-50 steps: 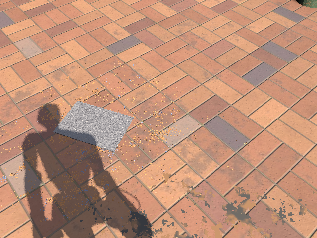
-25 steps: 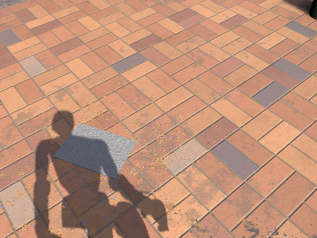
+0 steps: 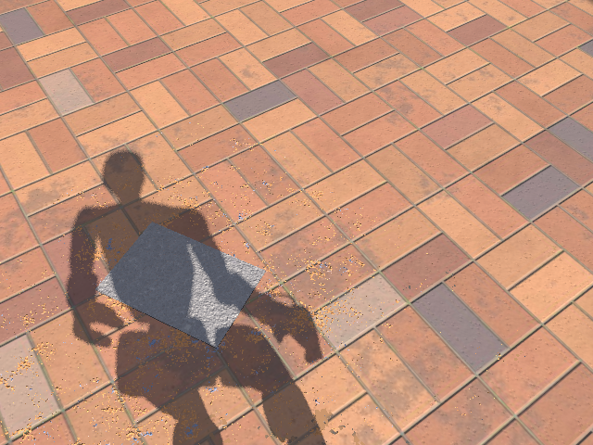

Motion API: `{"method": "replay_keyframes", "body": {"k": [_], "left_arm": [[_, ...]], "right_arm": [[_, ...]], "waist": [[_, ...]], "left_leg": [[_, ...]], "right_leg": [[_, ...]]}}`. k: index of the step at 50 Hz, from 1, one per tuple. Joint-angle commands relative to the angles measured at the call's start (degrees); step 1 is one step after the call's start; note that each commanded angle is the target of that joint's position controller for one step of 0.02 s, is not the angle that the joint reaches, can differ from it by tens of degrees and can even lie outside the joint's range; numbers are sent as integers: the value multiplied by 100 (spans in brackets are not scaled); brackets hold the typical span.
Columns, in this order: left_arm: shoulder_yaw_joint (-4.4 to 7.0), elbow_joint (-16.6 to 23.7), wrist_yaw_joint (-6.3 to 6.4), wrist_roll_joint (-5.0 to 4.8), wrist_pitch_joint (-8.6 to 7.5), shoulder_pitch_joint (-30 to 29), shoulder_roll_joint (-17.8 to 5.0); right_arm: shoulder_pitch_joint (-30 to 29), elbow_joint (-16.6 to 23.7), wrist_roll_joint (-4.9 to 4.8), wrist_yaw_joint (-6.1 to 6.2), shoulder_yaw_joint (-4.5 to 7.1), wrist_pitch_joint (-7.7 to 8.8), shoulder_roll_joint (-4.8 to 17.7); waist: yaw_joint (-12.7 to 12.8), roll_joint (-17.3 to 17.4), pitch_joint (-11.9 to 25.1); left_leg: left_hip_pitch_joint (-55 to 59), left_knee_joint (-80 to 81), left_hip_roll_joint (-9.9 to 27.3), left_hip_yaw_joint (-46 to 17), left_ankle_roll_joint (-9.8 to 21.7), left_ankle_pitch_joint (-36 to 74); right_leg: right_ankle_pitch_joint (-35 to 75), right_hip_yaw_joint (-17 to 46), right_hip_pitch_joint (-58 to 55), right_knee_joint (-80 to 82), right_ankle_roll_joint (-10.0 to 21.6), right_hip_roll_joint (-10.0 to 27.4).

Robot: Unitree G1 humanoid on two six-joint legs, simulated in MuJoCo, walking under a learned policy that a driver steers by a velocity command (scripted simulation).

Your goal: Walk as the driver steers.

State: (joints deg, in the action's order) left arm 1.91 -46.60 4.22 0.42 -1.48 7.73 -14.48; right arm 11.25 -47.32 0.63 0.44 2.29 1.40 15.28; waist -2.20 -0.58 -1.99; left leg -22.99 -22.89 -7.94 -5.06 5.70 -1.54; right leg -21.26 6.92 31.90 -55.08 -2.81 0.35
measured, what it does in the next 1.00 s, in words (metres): steps on the spot, turning left: right foot, then left foot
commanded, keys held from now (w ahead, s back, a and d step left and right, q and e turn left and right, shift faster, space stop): q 0.42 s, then no key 0.42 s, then w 0.16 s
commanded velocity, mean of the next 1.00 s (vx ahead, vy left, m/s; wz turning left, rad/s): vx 0.03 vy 0.00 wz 0.35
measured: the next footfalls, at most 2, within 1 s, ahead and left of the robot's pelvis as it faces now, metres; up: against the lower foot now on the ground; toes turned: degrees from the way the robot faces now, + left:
right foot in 0.20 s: +0.09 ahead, -0.14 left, +0.00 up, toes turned +13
left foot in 0.66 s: +0.00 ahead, +0.10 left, +0.00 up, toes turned +21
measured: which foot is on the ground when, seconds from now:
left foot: down 0.00-0.20, up 0.22-0.64, down 0.66-1.00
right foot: up 0.00-0.18, down 0.20-0.66, up 0.68-1.00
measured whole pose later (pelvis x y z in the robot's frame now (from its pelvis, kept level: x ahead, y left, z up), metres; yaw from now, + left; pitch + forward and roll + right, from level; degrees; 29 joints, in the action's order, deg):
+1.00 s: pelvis +0.01 +0.00 +0.01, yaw +21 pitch +1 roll +0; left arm 2.9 -45.9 1.3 -1.1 -0.7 14.5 -15.8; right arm 11.9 -42.2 -0.6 0.5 1.7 1.0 12.7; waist -0.2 -1.0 1.5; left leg -11.7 -23.6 -2.4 -0.1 3.3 -13.8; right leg -25.3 -0.4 19.2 -42.0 -1.0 2.6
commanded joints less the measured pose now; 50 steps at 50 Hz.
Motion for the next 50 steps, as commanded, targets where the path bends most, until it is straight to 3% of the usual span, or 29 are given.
{"method": "replay_keyframes", "body": {"k": [1, 6, 9, 10, 11, 12, 13, 14, 15, 16, 19, 22, 26, 29, 31, 32, 33, 34, 35, 36, 37, 39, 42, 43, 44, 46, 48, 50], "left_arm": [[152, 167, 55, -16, 117, 604, -476], [158, 263, -47, -112, -12, 421, -488], [226, 122, -146, -191, -79, 957, -611], [310, 103, -150, -115, -77, 1155, -887], [417, 221, -136, 105, -45, 931, -1372], [417, 389, -162, 370, -73, 508, -1300], [332, 622, -138, 324, -123, 84, -955], [280, 724, -127, 189, -143, -175, -742], [244, 787, -116, 69, -131, -240, -666], [209, 795, -106, 10, -110, -204, -631], [189, 751, -68, 55, -17, 220, -660], [271, 661, -22, 55, 67, 713, -864], [353, 715, -104, -7, 91, 542, -1083], [370, 667, -196, -97, 78, 577, -1144], [346, 634, -213, -201, 87, 448, -1107], [303, 562, -217, -243, 90, 541, -987], [222, 464, -244, -166, 49, 804, -778], [32, 637, -334, 174, -15, 848, -250], [87, 786, -304, 93, -19, 558, -358], [205, 766, -266, -7, 33, 348, -799], [251, 690, -252, -56, 93, 377, -835], [308, 475, -172, 19, 221, 633, -845], [245, 360, -177, -30, 223, 846, -571], [204, 343, -193, -30, 205, 813, -482], [181, 382, -213, -51, 179, 641, -467], [216, 567, -239, -133, 93, 234, -679], [219, 657, -278, -185, -38, 67, -717], [195, 606, -346, -177, -182, 161, -612]], "right_arm": [[-272, 578, -80, 166, 260, -40, 925], [-77, 712, -90, 274, 331, -215, 921], [-142, 854, -191, 292, 338, -316, 865], [8, 878, -234, 289, 300, -339, 711], [2, 1022, -283, 271, 258, -321, 414], [-115, 1150, -161, 224, 383, -197, 786], [170, 976, -97, 187, 496, -181, 1154], [458, 766, -91, 176, 521, -235, 1114], [614, 646, -71, 197, 487, -314, 922], [659, 639, -73, 185, 444, -374, 759], [212, 943, -176, 174, 350, -394, 569], [-200, 1247, -181, 146, 271, -361, 446], [-218, 1401, -128, 56, 158, -335, 274], [-205, 1427, -143, 7, 173, -343, 369], [54, 1331, -152, -30, 183, -331, 333], [243, 1236, -137, -45, 203, -318, 369], [402, 1223, -106, -14, 254, -323, 577], [552, 1305, -22, 70, 335, -352, 1071], [380, 1319, 94, 29, 277, -269, 945], [199, 1339, 112, -32, 214, -156, 710], [-72, 1277, 98, -57, 165, -70, 562], [-464, 1270, -4, -74, 153, 18, 549], [-518, 1133, 20, -37, 94, 26, 362], [-382, 1046, 7, -19, 83, 12, 310], [-190, 959, -19, -4, 118, -10, 417], [155, 824, -102, 27, 263, -46, 868], [252, 766, -141, 53, 275, 4, 883], [205, 742, -182, 50, 278, 63, 869]], "waist": [[248, 801, 738], [136, 861, 733], [439, 908, 675], [443, 589, 771], [213, -977, 602], [154, -1647, 426], [-25, -1116, 508], [-130, -679, 556], [-125, -484, 578], [-66, -464, 449], [226, -646, 264], [547, -776, 359], [510, -878, 500], [514, -1006, 541], [294, -961, 557], [188, -850, 588], [181, -518, 862], [347, 1046, 1230], [219, 1519, 1085], [98, 1067, 813], [234, 1005, 621], [375, 921, 448], [459, 827, 542], [363, 807, 629], [196, 850, 547], [-80, 1049, 164], [-119, 928, -69], [-35, 779, -60]], "left_leg": [[97, 1065, 1468, -2037, 778, -2010], [373, 965, 1427, -2417, 560, -1991], [221, 758, 1124, -2457, 241, -2202], [-284, 154, 772, -2124, -55, -2648], [-1349, -1502, -87, -910, -296, -2947], [-1824, -2763, -52, -671, -485, -3097], [-1610, -3612, 155, -706, -610, -2703], [-1442, -4061, 145, -586, -691, -2319], [-1472, -4559, 150, -501, -782, -2061], [-1540, -5005, 193, -426, -883, -1947], [-1813, -4768, 447, -40, -1119, -1622], [-1885, -3978, 682, 26, -1291, -1722], [-788, -2793, 862, 410, -1154, -2140], [-132, -1894, 755, 659, -927, -2126], [516, -620, 685, 748, -625, -1361], [1104, 250, 591, 803, -446, -644], [2067, 405, 960, 299, -304, 92], [3096, 5, 2369, -1231, 111, 2327], [2161, 169, 3063, -1669, 1121, 2293], [1760, 375, 2752, -1439, 1208, 1557], [1580, 421, 2401, -1084, 950, 1097], [1265, 456, 2112, -733, 700, 1192], [1117, 387, 1863, -341, 673, 1448], [1188, 489, 1807, -346, 669, 640], [1242, 677, 1814, -518, 713, -543], [1446, 1133, 2107, -1271, 889, -2479], [1650, 1331, 2368, -1731, 940, -2953], [1637, 1348, 2377, -1699, 914, -2767]], "right_leg": [[278, -121, -542, 509, -66, -181], [209, -132, -939, 1508, 8, -351], [723, -305, -1974, 3147, 281, -279], [721, 60, -2698, 3600, 511, 341], [601, 1594, -2848, 4028, 1198, 1679], [1335, 2469, -2188, 4286, 1699, 2344], [1706, 1924, -2099, 4136, 1653, 2174], [1882, 1229, -2047, 3924, 1361, 1711], [1856, 822, -2125, 3817, 1194, 1447], [2082, 539, -2057, 3802, 1205, 1369], [2267, 8, -2384, 3848, 1358, 1186], [2665, 58, -3058, 3785, 1564, 1435], [2892, -220, -2692, 3691, 1662, 1529], [3006, -165, -2556, 3529, 1688, 1610], [3108, -182, -2444, 3200, 1532, 1571], [2923, -290, -2229, 2968, 1295, 1421], [2195, -517, -1688, 2577, 868, 1177], [-222, -1092, -506, 1228, 285, 614], [-1612, -802, -108, 635, 60, 347], [-1496, -557, -166, 94, -18, 447], [-1153, -465, -136, -60, -40, 460], [-548, -409, -320, -168, -158, 457], [-135, -472, -842, 261, -237, 397], [-44, -539, -964, 640, -214, 400], [-51, -656, -938, 915, -166, 339], [-357, -785, -411, 1023, -7, 216], [-528, -665, -112, 1277, 206, 308], [-500, -679, -366, 1645, 396, 310]]}}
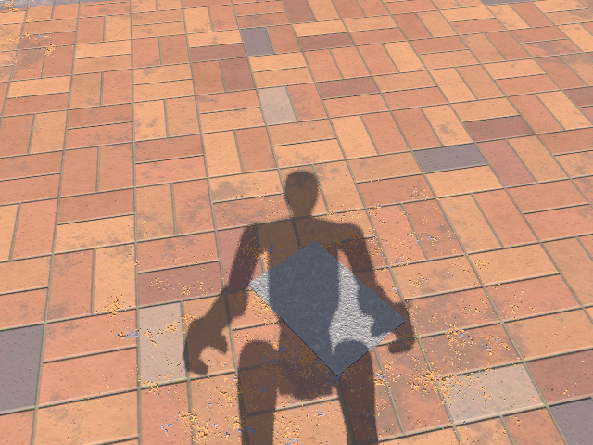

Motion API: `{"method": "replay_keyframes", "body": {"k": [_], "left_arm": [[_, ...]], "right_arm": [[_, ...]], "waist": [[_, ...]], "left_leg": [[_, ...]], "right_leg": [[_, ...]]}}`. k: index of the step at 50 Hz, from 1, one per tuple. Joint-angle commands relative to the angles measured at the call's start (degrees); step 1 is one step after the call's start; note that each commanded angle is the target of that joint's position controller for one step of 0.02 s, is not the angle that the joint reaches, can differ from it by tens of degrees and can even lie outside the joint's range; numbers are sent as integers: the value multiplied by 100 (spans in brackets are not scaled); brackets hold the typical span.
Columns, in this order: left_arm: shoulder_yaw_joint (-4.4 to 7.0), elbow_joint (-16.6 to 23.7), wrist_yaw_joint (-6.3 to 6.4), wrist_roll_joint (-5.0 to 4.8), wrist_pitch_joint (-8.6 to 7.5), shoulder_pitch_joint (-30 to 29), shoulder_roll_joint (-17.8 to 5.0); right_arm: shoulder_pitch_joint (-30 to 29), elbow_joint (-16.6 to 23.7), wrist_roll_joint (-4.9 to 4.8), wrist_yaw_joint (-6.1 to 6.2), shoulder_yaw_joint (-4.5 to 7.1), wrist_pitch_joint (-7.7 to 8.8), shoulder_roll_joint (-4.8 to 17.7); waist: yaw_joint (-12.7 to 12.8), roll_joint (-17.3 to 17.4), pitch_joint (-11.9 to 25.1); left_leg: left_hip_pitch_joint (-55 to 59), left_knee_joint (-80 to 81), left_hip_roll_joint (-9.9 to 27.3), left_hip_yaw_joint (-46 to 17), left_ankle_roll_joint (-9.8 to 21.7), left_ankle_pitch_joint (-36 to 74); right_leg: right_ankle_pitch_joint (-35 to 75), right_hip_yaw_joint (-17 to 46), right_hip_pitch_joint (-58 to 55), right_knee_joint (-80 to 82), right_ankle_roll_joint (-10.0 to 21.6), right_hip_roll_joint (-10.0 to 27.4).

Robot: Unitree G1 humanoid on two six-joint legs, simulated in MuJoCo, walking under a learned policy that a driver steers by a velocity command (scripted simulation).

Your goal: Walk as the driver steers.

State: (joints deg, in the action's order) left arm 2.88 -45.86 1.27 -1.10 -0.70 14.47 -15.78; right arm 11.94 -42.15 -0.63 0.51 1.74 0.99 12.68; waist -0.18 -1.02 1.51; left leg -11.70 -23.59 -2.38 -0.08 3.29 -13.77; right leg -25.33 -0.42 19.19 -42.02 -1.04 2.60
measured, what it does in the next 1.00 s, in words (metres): walks ahead: right foot, then left foot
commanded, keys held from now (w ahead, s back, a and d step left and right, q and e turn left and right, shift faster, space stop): w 0.52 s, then w+e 0.48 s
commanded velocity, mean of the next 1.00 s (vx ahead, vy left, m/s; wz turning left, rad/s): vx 0.44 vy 0.00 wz -0.15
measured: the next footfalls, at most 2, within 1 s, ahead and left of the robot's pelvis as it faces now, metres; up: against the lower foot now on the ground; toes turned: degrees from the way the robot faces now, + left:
right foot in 0.10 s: +0.04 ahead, -0.12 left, +0.00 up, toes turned -2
left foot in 0.58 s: +0.39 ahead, +0.11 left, +0.00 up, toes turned +1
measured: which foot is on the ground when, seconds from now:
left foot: down 0.00-0.10, up 0.12-0.56, down 0.58-1.00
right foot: up 0.00-0.08, down 0.10-0.60, up 0.62-1.00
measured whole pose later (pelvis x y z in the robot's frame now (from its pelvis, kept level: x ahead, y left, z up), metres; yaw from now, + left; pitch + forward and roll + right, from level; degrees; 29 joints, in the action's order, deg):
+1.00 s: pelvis +0.44 +0.01 +0.00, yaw -12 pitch +0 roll +3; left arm 3.4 -41.2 -1.4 -1.3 -2.2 9.8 -15.2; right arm 17.3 -50.5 0.3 -0.3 3.7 5.6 15.0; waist -3.8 -2.2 -1.3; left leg 3.1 -12.5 -2.6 13.4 1.6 -16.2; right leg 2.8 2.1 39.9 -43.3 1.5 6.9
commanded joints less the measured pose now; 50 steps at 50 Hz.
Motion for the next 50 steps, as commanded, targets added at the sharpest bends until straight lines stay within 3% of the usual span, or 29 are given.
{"method": "replay_keyframes", "body": {"k": [1, 3, 4, 5, 6, 7, 8, 9, 11, 12, 15, 18, 21, 25, 27, 28, 29, 30, 31, 32, 33, 34, 36, 37, 39, 42, 46, 50], "left_arm": [[92, 466, -88, -27, -323, -375, -440], [98, 238, -150, -2, -412, 80, -366], [120, 102, -158, 30, -426, 368, -378], [149, -24, -141, 16, -426, 834, -448], [207, -112, -92, 23, -426, 1466, -765], [394, -87, -143, 71, -450, 1565, -1471], [305, 58, -145, 105, -519, 1274, -1114], [216, 157, -143, 97, -562, 954, -817], [164, 277, -184, 62, -561, 583, -729], [128, 299, -184, 89, -546, 565, -669], [112, 221, -173, 99, -494, 787, -645], [113, 143, -123, 86, -449, 979, -702], [140, 40, -94, 46, -439, 1222, -827], [196, -70, -75, -38, -372, 1218, -919], [242, -79, -51, -13, -320, 1156, -1051], [226, -71, -41, 13, -271, 1064, -1031], [158, 29, -25, 69, -268, 992, -912], [-57, 218, -62, 101, -341, 1653, -103], [-49, 71, -83, -68, -470, 1753, -269], [121, 231, -101, -253, -497, 1102, -798], [124, 354, -90, -231, -500, 675, -818], [133, 377, -62, -121, -476, 487, -728], [171, 240, -60, -94, -292, 811, -545], [158, 202, -60, -101, -215, 904, -411], [170, 273, -27, -81, -105, 747, -350], [185, 444, -24, -33, -126, 315, -363], [106, 700, -202, -13, -230, -452, -224], [37, 1120, -380, -22, -244, -1196, -142]], "right_arm": [[33, 235, -72, 29, 336, 118, 1138], [-207, 252, -139, -3, 335, 100, 1126], [-225, 247, -134, -17, 310, 95, 1031], [-338, 288, -80, -41, 231, 121, 778], [-617, 440, 19, -93, 85, 182, 293], [-768, 737, -64, -86, 150, 298, 473], [-742, 668, -128, -89, 261, 379, 909], [-539, 561, -173, -141, 298, 405, 992], [-401, 408, -56, -174, 313, 410, 947], [-439, 378, -10, -196, 307, 411, 872], [-585, 398, 15, -220, 244, 395, 636], [-1107, 576, -18, -240, 155, 413, 448], [-1589, 735, -66, -321, 118, 450, 432], [-1741, 872, -92, -427, 153, 504, 622], [-1268, 790, -65, -392, 262, 504, 858], [-415, 568, -70, -329, 390, 493, 1074], [700, 309, -43, -236, 502, 471, 1367], [1381, 184, 152, -179, 623, 452, 1967], [1417, 160, 146, -200, 503, 471, 1551], [971, 149, 79, -187, 390, 468, 1184], [581, 145, 35, -176, 331, 465, 998], [231, 113, 61, -194, 293, 487, 847], [-142, 50, 136, -220, 271, 585, 659], [-178, -14, 137, -225, 291, 639, 659], [-219, -156, 134, -221, 328, 708, 739], [-66, -322, 155, -152, 353, 704, 836], [119, -411, 125, -68, 377, 621, 1059], [564, -576, 40, -30, 426, 435, 1246]], "waist": [[-133, 776, -357], [191, 650, -209], [328, 566, -80], [525, 437, 104], [739, -497, 222], [686, -1668, -198], [609, -951, -526], [402, -705, -672], [239, -425, -705], [225, -356, -669], [277, -364, -547], [437, -404, -656], [574, -435, -845], [378, -500, -880], [39, -666, -406], [-454, -648, 141], [-948, -519, 923], [-661, 1001, 2007], [-711, 1548, 2620], [-677, 1162, 1411], [-507, 777, 695], [-288, 450, 310], [83, 710, 73], [143, 670, 7], [210, 560, -278], [116, 416, -477], [-181, 242, -619], [-499, 159, -842]], "left_leg": [[330, 1392, 1730, -2041, 1112, -1376], [-195, 1134, 1419, -1588, 945, -1163], [-521, 861, 1225, -1401, 808, -1164], [-1077, 330, 1003, -1158, 579, -1182], [-2012, -1329, 413, -434, 159, -1209], [-3428, -2535, -19, 75, -14, -1879], [-3839, -3437, 394, -382, 2, -1799], [-4067, -3715, 568, -502, 65, -1161], [-4081, -3705, 785, -403, 31, -312], [-3864, -3613, 849, -337, -25, 52], [-3560, -3150, 793, -32, -274, 818], [-3024, -2029, 662, 136, -356, 1551], [-2659, -1236, 516, 232, -314, 1867], [-2556, -723, 453, 135, -6, 1345], [-1634, -667, 164, 299, 197, 933], [-475, -528, -18, 426, 368, 977], [1429, -771, 522, -115, 618, 1071], [3793, -583, 2240, -2724, 1359, 4], [3758, 488, 2723, -4447, 1577, -842], [2887, 672, 2482, -3505, 1218, -1082], [1947, 782, 2285, -2589, 1006, -712], [1123, 973, 2034, -2022, 871, -225], [236, 1374, 1691, -1137, 766, 288], [30, 1523, 1669, -884, 817, 515], [-190, 1712, 1634, -387, 820, 927], [68, 1759, 1570, 142, 789, 1367], [530, 1751, 1550, 680, 679, 1680], [1472, 1490, 1840, 881, 646, 1993]], "right_leg": [[55, -12, 530, 625, 310, 31], [994, -288, -590, 1574, 463, -194], [1231, -327, -1254, 1794, 498, -293], [1147, -11, -2061, 1836, 576, -41], [654, 1358, -2815, 2379, 871, 983], [-419, 3317, -2822, 3127, 1686, 2080], [-1010, 3559, -2557, 3300, 1881, 2169], [-1057, 3117, -2543, 3310, 1668, 1882], [15, 2297, -2430, 3437, 1368, 1506], [765, 1862, -2256, 3484, 1266, 1318], [2420, 974, -2025, 3498, 1223, 953], [2764, 477, -1671, 3560, 1134, 736], [2552, 430, -1652, 3625, 1163, 870], [3278, 475, -2347, 3257, 1067, 1246], [5205, 451, -2521, 2474, 958, 1235], [6039, 305, -2309, 1476, 842, 1025], [5221, 256, -1183, 48, 652, 792], [1733, 110, 1136, -2365, 267, -179], [-657, 1048, 1727, -3345, 275, -502], [-352, 1024, 2272, -3635, 296, -163], [157, 772, 2260, -3436, 335, 156], [561, 702, 2006, -3128, 325, 357], [1021, 753, 1356, -2832, 303, 605], [1094, 720, 1263, -2810, 273, 620], [1361, 769, 1510, -2633, 218, 641], [2172, 877, 2048, -1939, 146, 588], [3055, 417, 2078, -524, 187, 498], [2758, 66, 2511, 224, 325, 446]]}}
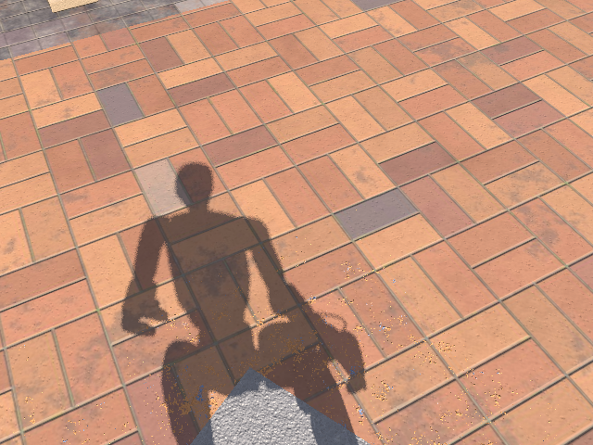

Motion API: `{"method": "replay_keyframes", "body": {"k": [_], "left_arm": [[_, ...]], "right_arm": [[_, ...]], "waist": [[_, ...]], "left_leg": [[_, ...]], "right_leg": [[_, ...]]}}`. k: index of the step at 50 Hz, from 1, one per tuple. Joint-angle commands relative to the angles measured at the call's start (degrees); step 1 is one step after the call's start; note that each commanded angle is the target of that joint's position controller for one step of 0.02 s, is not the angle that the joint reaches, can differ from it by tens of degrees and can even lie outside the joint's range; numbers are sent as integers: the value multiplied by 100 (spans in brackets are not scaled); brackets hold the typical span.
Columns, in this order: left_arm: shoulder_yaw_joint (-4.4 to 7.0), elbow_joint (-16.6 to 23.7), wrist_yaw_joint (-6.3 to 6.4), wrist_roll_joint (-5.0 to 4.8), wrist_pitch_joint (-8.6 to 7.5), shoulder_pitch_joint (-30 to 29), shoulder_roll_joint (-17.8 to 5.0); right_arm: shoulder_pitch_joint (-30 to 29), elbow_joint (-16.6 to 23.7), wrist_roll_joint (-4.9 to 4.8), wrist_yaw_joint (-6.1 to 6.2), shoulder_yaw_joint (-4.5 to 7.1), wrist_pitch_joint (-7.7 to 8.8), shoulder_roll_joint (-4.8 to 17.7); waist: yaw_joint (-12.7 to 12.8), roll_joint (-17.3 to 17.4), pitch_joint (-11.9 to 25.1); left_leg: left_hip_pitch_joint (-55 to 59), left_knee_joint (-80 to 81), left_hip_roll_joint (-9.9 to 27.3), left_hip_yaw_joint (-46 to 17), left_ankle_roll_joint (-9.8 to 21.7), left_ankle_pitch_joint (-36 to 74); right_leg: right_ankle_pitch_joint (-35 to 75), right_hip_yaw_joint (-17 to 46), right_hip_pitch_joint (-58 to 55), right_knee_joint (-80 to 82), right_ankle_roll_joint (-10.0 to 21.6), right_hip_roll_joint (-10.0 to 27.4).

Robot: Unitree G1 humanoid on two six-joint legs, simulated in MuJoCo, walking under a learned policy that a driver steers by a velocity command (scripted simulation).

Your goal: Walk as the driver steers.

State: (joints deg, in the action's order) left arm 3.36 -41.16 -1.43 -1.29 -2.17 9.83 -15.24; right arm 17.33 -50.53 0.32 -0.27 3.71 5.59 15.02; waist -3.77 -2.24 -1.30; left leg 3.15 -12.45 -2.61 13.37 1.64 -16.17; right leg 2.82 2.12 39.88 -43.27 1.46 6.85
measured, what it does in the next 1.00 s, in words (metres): walks ahead, turning right: right foot, then left foot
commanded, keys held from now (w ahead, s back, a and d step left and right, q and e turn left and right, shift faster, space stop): w+e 0.38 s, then w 0.62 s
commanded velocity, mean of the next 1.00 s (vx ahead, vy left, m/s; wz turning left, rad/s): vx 0.50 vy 0.00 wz -0.34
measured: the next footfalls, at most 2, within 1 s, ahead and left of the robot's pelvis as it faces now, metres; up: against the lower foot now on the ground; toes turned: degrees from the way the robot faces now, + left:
right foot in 0.14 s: +0.26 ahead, -0.13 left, +0.00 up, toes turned -8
left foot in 0.64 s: +0.57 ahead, +0.02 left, +0.00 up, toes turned -19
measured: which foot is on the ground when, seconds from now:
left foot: down 0.00-0.14, up 0.16-0.62, down 0.64-1.00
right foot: up 0.00-0.12, down 0.14-0.66, up 0.68-1.00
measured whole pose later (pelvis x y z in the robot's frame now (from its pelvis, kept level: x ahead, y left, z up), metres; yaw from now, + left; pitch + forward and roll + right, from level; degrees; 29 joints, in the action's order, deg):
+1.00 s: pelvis +0.57 -0.08 +0.01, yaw -19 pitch +2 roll +1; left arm 2.4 -37.1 -0.6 -0.5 -4.0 7.0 -15.3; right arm 21.6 -49.2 -0.9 -0.9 2.1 4.7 15.1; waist -5.1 -2.6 -1.0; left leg -2.7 -13.6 -3.5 1.0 3.0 -13.0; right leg 0.2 2.6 38.2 -39.3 -0.4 5.7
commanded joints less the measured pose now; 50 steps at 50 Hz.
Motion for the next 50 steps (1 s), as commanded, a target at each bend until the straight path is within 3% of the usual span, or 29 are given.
{"method": "replay_keyframes", "body": {"k": [1, 4, 5, 6, 7, 8, 9, 10, 11, 12, 13, 14, 17, 21, 23, 26, 28, 30, 31, 32, 33, 34, 35, 36, 37, 39, 42, 45, 50], "left_arm": [[-13, 755, -151, -6, -95, -833, -207], [85, 930, -219, -13, -59, -641, -414], [176, 883, -212, -15, -33, -232, -581], [323, 729, -177, -26, -17, 529, -834], [525, 493, -75, -19, 24, 1510, -1209], [653, 444, 23, -30, 31, 1627, -1887], [547, 682, -18, 24, -83, 1679, -1693], [425, 643, -56, 80, -153, 1544, -1276], [370, 645, -57, 53, -190, 1253, -1095], [317, 711, -53, 41, -196, 816, -933], [250, 811, -32, 87, -204, 537, -758], [234, 874, -13, 117, -207, 421, -751], [277, 800, 85, 68, -240, 513, -936], [283, 651, 205, 35, -182, 766, -988], [274, 523, 201, 37, -182, 979, -989], [262, 342, 180, 13, -179, 1201, -968], [267, 272, 191, 26, -148, 1217, -974], [273, 252, 197, 36, -95, 1092, -982], [227, 277, 197, 56, -78, 1037, -860], [124, 384, 199, 118, -76, 993, -644], [19, 415, 207, 13, -151, 1759, -305], [17, 386, 214, -35, -208, 1757, -528], [117, 439, 198, -109, -220, 1162, -909], [101, 547, 194, -46, -228, 707, -912], [102, 619, 183, 59, -245, 435, -842], [106, 579, 157, 87, -219, 571, -678], [43, 613, 165, 108, -184, 494, -459], [-19, 736, 157, 125, -226, -19, -331], [-67, 935, 21, 41, -306, -931, -220]], "right_arm": [[71, 239, -82, 55, 240, -82, 1047], [-68, 285, -141, 99, 292, -209, 1259], [-128, 318, -155, 123, 315, -253, 1344], [-223, 349, -181, 144, 317, -291, 1379], [-269, 412, -169, 163, 255, -268, 1258], [197, 708, 61, 99, 6, -154, 408], [-21, 851, -50, 3, -45, 111, 561], [-679, 1027, -270, -71, 72, 248, 968], [-837, 1105, -281, -78, 24, 314, 893], [-817, 1033, -152, -34, 27, 316, 847], [-706, 983, -77, -18, 79, 251, 925], [-602, 975, -50, -29, 100, 167, 929], [-698, 1024, 66, 2, 49, 12, 701], [-1519, 1197, 36, -23, -71, 9, 472], [-1836, 1256, -9, -82, -102, 50, 442], [-2093, 1377, -59, -146, -52, 120, 620], [-2040, 1407, -58, -181, 4, 167, 750], [-1616, 1324, -57, -182, 72, 204, 844], [-1048, 1164, -24, -156, 164, 225, 991], [-169, 1058, 49, -123, 241, 243, 1250], [575, 878, 97, -122, 389, 186, 1749], [761, 746, -85, -194, 295, 164, 1334], [430, 793, -139, -173, 196, 132, 993], [57, 884, -84, -149, 135, 78, 858], [-183, 896, -34, -148, 77, 47, 727], [-348, 893, 22, -138, 12, 69, 591], [-194, 756, -51, -101, 56, 109, 784], [-17, 630, -90, -51, 82, 57, 922], [490, 375, -155, -26, 63, -49, 1018]], "waist": [[-148, 308, -572], [148, 610, -194], [412, 739, 116], [867, 729, 530], [1380, 445, 1031], [859, -1115, 1421], [932, -943, 2471], [1135, -441, 1879], [911, -125, 1189], [612, 298, 774], [414, 232, 609], [291, 149, 543], [237, 154, 381], [562, -160, 196], [766, -261, 167], [874, -339, 51], [804, -440, 10], [537, -570, 74], [259, -491, 410], [-133, -99, 1203], [-2, 1475, 1987], [-95, 1771, 1936], [-158, 1136, 1066], [-66, 679, 613], [58, 502, 224], [306, 750, 153], [342, 740, 140], [188, 614, 78], [-178, 614, -125]], "left_leg": [[192, 247, 1918, -413, 777, 2440], [470, -614, 1932, -151, 594, 4725], [477, -1282, 1891, -82, 536, 5637], [192, -2335, 1759, 16, 422, 5959], [-855, -3860, 1519, 52, 186, 4995], [-3445, -6025, 575, -105, -170, -36], [-4452, -7094, -77, -1616, -206, -1814], [-5015, -7085, 284, -1993, -70, -1309], [-4988, -6586, 531, -1926, 33, -820], [-4663, -6026, 757, -1885, 11, -513], [-4245, -5651, 909, -1901, -31, -309], [-3973, -5466, 939, -1887, -100, -189], [-3818, -4702, 862, -1700, -419, 219], [-3569, -2832, 598, -1572, -566, 1747], [-3280, -2287, 481, -1508, -542, 2307], [-3384, -1864, 467, -1614, -349, 2156], [-3372, -1680, 447, -1624, -164, 1710], [-2875, -1464, 341, -1447, 54, 1317], [-2070, -1342, 286, -1366, 223, 1378], [-657, -1529, 1007, -2090, 590, 1517], [1449, -1237, 2197, -4510, 1551, 539], [1678, -450, 2476, -5902, 1680, -851], [1024, -366, 2351, -5228, 1408, -1346], [275, -310, 2114, -4459, 1213, -968], [-399, -140, 1867, -3957, 1172, -420], [-1002, 102, 1529, -3344, 1099, 444], [-1133, 304, 1464, -2763, 1232, 1496], [-1012, 381, 1350, -2288, 1138, 2053], [-786, 300, 1313, -1954, 961, 1974]], "right_leg": [[-264, -286, 481, 457, 126, -19], [-1078, -752, -293, 613, 406, -459], [-1363, -904, -884, 590, 545, -707], [-1311, -976, -1931, 827, 733, -976], [-979, -555, -3627, 1173, 993, -951], [-1349, 2249, -5655, 1384, 1830, 543], [-1990, 4793, -6415, 2427, 2550, 1335], [-1838, 4056, -6125, 2636, 2140, 1177], [-1409, 3206, -5279, 2608, 1898, 932], [-812, 2583, -4409, 2628, 1692, 675], [-281, 2170, -3816, 2733, 1595, 486], [-54, 2035, -3448, 2859, 1586, 386], [551, 1539, -2818, 3011, 1618, 188], [-59, 1010, -2574, 2955, 1251, -196], [-475, 1042, -2581, 2943, 1137, -142], [-692, 1377, -3091, 2668, 1102, 153], [-550, 1627, -3463, 2447, 1042, 359], [161, 1671, -3630, 2065, 913, 365], [909, 1475, -3588, 1401, 777, 77], [492, 1150, -2981, -9, 559, -252], [-1646, 523, -872, -2182, 41, -1154], [-3573, 860, 164, -2936, -8, -1191], [-3172, 905, 602, -3274, 34, -851], [-2707, 602, 526, -3128, 58, -560], [-2363, 466, 413, -2734, 56, -371], [-1959, 379, -117, -2225, 24, -123], [-1662, 177, -66, -1634, -120, -48], [-803, 59, -6, -570, -212, -41], [174, -171, -390, 842, -185, -290]]}}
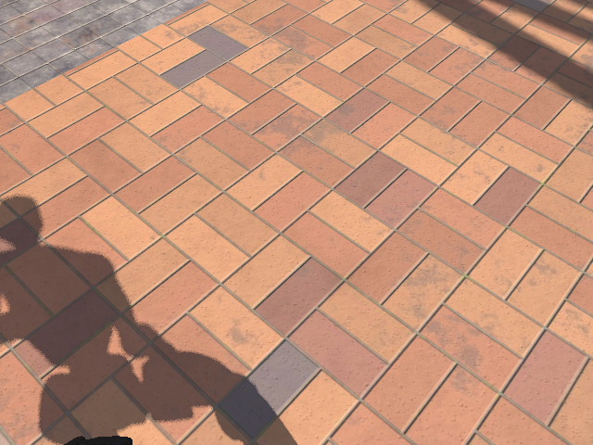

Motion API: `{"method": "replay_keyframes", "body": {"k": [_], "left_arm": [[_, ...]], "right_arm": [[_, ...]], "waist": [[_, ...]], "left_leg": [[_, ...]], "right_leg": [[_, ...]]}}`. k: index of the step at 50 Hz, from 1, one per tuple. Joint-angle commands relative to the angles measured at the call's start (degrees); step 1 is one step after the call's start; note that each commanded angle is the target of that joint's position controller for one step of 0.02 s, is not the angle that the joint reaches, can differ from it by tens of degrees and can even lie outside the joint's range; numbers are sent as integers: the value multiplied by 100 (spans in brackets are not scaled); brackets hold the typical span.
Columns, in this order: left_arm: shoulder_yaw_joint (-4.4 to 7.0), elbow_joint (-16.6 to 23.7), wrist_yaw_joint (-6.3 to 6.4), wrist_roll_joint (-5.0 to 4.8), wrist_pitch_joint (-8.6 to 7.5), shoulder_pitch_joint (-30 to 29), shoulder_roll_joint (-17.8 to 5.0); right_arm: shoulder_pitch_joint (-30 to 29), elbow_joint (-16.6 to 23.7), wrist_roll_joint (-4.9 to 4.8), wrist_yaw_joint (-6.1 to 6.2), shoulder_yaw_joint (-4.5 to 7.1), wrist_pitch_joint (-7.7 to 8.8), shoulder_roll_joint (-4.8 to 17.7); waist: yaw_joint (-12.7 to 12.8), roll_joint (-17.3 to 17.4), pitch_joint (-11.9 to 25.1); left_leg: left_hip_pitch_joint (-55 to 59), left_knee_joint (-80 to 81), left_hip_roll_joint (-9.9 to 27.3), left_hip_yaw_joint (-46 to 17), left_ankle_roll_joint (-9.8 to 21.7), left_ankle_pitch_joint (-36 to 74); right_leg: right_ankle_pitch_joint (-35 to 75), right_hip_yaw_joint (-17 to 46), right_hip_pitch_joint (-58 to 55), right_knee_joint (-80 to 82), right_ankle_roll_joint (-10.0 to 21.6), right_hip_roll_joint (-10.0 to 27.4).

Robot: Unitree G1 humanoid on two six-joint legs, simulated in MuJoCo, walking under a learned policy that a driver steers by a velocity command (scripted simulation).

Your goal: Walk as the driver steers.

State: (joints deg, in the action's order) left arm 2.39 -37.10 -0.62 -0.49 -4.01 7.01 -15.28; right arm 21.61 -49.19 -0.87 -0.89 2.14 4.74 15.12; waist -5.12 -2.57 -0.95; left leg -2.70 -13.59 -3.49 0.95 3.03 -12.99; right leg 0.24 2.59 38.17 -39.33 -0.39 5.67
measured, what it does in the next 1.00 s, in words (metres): walks ahead, turning left: right foot, then left foot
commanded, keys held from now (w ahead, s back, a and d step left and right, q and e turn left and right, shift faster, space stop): w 0.12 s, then w+q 0.12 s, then q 0.76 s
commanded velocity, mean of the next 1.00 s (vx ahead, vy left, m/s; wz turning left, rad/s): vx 0.23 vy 0.00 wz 0.38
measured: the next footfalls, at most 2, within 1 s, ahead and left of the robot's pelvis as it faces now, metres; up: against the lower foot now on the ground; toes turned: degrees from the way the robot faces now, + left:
right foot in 0.16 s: +0.27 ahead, -0.14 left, +0.00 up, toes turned -1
left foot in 0.64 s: +0.42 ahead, +0.10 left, +0.00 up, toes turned +15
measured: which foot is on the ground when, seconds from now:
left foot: down 0.00-0.18, up 0.20-0.62, down 0.64-1.00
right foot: up 0.00-0.14, down 0.16-0.64, up 0.66-1.00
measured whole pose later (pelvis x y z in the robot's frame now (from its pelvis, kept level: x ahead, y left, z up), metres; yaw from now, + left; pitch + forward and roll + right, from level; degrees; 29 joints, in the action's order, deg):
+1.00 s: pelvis +0.35 -0.02 -0.01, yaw +26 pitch +3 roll -1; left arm 3.4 -42.9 1.4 -0.1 0.1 6.0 -16.3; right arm 9.8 -34.9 -0.1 1.5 4.9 -2.6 17.4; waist -1.6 0.1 -1.8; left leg -24.1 -27.9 -6.4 -9.1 2.4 -6.2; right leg -20.3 6.2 25.7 -42.6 -3.5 -0.9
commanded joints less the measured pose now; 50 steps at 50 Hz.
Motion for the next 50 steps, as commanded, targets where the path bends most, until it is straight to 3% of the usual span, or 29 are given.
{"method": "replay_keyframes", "body": {"k": [1, 3, 5, 6, 7, 8, 9, 10, 11, 12, 13, 14, 16, 18, 20, 23, 27, 30, 31, 32, 33, 34, 35, 36, 37, 40, 42, 45, 50], "left_arm": [[34, 584, -96, -57, -136, -795, -227], [52, 687, -167, -71, -165, -991, -278], [94, 697, -210, -61, -187, -881, -392], [152, 625, -203, -41, -192, -572, -511], [265, 435, -164, -9, -196, 115, -701], [387, 222, -96, 53, -187, 1098, -1005], [519, 150, -28, 186, -149, 1828, -1604], [449, 73, -38, 112, -111, 1988, -1288], [335, 64, -23, 72, -98, 1667, -940], [271, 70, -11, 50, -95, 1295, -763], [208, 48, -37, 80, -118, 899, -604], [169, 48, -61, 116, -177, 603, -461], [195, -29, -79, 166, -275, 302, -458], [241, -110, -28, 184, -306, 124, -590], [271, -190, 70, 169, -253, 90, -674], [305, -305, 205, 123, -112, 208, -811], [383, -442, 254, -15, 82, 292, -998], [429, -434, 296, -149, 211, 141, -1051], [406, -454, 301, -150, 237, 215, -951], [359, -425, 277, 15, 213, 520, -842], [194, -257, 200, 315, 181, 875, -389], [199, -303, 114, 167, 157, 763, -647], [250, -228, 95, -27, 190, 338, -838], [251, -220, 143, 2, 238, 157, -794], [270, -239, 215, 78, 303, 39, -808], [257, -257, 258, 91, 398, 195, -665], [219, -294, 279, 85, 391, 196, -566], [201, -284, 265, 70, 398, 72, -542], [255, -235, 167, 18, 301, 42, -628]], "right_arm": [[155, 190, -39, 38, 217, 6, 1018], [255, 107, -46, 55, 228, -64, 1062], [224, 67, -51, 86, 263, -126, 1153], [139, 77, -52, 101, 283, -148, 1223], [69, 88, -59, 108, 265, -172, 1193], [-7, 193, 7, 110, 185, -157, 1023], [437, 388, 105, 87, -5, -56, 406], [612, 294, -13, 49, -24, 53, 474], [121, 367, -171, 33, 148, 84, 1018], [-295, 479, -197, 30, 159, 83, 1014], [-481, 493, -127, 56, 167, 34, 910], [-398, 441, -63, 93, 212, -63, 852], [-5, 318, -51, 135, 198, -251, 573], [-110, 454, -14, 170, 217, -355, 498], [-360, 613, 32, 136, 199, -368, 413], [-918, 860, 50, -20, 161, -338, 312], [-1272, 1214, 64, -182, 257, -387, 501], [-987, 1318, 77, -224, 374, -415, 667], [-525, 1217, 86, -180, 474, -386, 845], [-136, 1231, 97, -43, 654, -375, 1432], [-214, 1388, 172, 65, 694, -398, 1902], [-201, 1530, 203, 17, 589, -375, 1566], [-572, 1615, 153, -14, 536, -355, 1336], [-858, 1616, 29, 10, 487, -375, 1129], [-1082, 1655, -27, 51, 432, -428, 977], [-1327, 1769, 121, 153, 455, -526, 1036], [-1231, 1767, 108, 223, 502, -543, 1127], [-1267, 1810, 73, 290, 534, -602, 1170], [-1278, 1868, 62, 259, 533, -697, 1134]], "waist": [[-82, 649, -208], [-67, 676, -274], [103, 749, -195], [316, 807, -1], [711, 735, 423], [1160, 584, 1161], [1144, -679, 2125], [1171, -1295, 2704], [1202, -694, 1683], [1055, -415, 1021], [844, -143, 512], [616, -213, 285], [316, -265, 238], [207, -280, 138], [241, -263, 147], [499, -181, 229], [585, -160, 259], [361, -181, 346], [161, 50, 592], [73, 964, 982], [501, 2137, 1450], [199, 1465, 2431], [186, 953, 1900], [312, 521, 1370], [403, 387, 1023], [645, 832, 846], [595, 862, 960], [507, 972, 987], [418, 1244, 815]], "left_leg": [[-49, 357, 1481, -755, 815, 1659], [327, 177, 1664, -837, 764, 1840], [607, -131, 1778, -853, 662, 2428], [647, -502, 1732, -773, 598, 3265], [428, -1308, 1512, -623, 482, 4015], [-455, -2565, 1248, -483, 306, 3459], [-2658, -4820, 425, -133, -85, 758], [-3623, -5875, 98, -793, -153, -1998], [-4101, -6238, 438, -927, -132, -1719], [-4097, -6056, 713, -738, -126, -1203], [-3855, -5736, 845, -660, -198, -887], [-3483, -5463, 967, -686, -268, -688], [-2872, -5311, 911, -605, -433, -523], [-2980, -4971, 868, -553, -553, -159], [-2960, -4199, 884, -429, -575, 535], [-2696, -3097, 820, -183, -509, 1424], [-2760, -2488, 767, -89, -305, 990], [-2298, -1981, 477, 200, -9, 450], [-1556, -1463, 225, 292, 176, 1033], [-371, -1289, 849, -775, 557, 3764], [1098, -1584, 2268, -2878, 1760, 6076], [1261, -1157, 2491, -3580, 2168, 4699], [828, -968, 2242, -3049, 1904, 3710], [276, -849, 1949, -2634, 1538, 2788], [-293, -697, 1753, -2409, 1314, 2169], [-1185, -477, 1312, -2064, 1126, 1812], [-1182, -511, 1259, -2067, 1119, 1720], [-1325, -476, 1161, -2250, 1010, 735], [-1290, -521, 1100, -2840, 848, -50]], "right_leg": [[402, -219, -200, 589, 33, -205], [101, -207, -138, 832, 152, -266], [-315, -240, -423, 1032, 316, -357], [-465, -349, -930, 1121, 424, -495], [-320, -459, -2019, 1328, 590, -631], [-69, -30, -3706, 1086, 864, -152], [-198, 2154, -6056, 1015, 1561, 1432], [-1013, 3837, -6389, 1810, 1989, 1979], [-1392, 3065, -5611, 1983, 1687, 1738], [-1258, 2200, -4759, 2144, 1465, 1471], [-457, 1602, -3921, 2364, 1347, 1221], [425, 1042, -3353, 2508, 1249, 1013], [1891, 322, -2708, 2637, 1250, 898], [2587, -198, -2518, 2711, 1265, 885], [2540, -658, -2557, 2724, 1199, 763], [2311, -1038, -2805, 2636, 1123, 710], [2117, -1014, -3446, 2158, 1051, 1031], [2534, -1085, -3550, 1127, 812, 1016], [2492, -1260, -3392, 248, 586, 704], [1045, -1408, -2504, -1175, 126, 199], [-4014, -1133, -519, -3205, -341, -816], [-4124, 204, -290, -3863, -283, -864], [-3664, 304, -9, -3880, -195, -660], [-3226, 266, 103, -3500, -172, -481], [-2928, 260, -7, -3078, -192, -361], [-2471, 113, -761, -2125, -276, -529], [-2338, 145, -927, -1572, -360, -603], [-2020, 217, -1176, -967, -400, -660], [-2028, 239, -1552, 63, -244, -774]]}}
Over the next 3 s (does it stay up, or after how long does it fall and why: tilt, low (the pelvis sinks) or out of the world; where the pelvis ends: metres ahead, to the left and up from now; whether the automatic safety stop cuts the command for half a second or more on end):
stays up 0.35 -0.03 -0.01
